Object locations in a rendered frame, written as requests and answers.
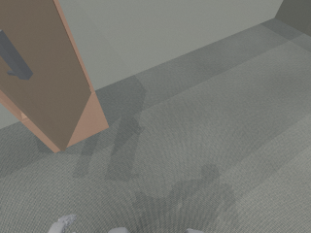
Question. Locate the cupboard door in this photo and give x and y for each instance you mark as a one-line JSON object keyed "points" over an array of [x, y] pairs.
{"points": [[55, 96]]}

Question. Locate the robot left hand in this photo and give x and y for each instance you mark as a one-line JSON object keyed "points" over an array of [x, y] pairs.
{"points": [[62, 224]]}

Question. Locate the handle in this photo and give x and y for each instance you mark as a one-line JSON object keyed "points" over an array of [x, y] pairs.
{"points": [[11, 56]]}

